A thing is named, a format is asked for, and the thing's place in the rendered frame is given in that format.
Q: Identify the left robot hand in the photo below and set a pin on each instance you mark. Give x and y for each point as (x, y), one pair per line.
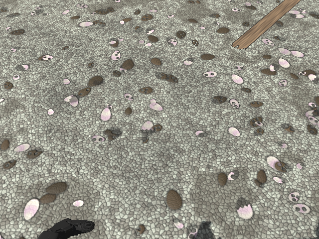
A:
(66, 228)

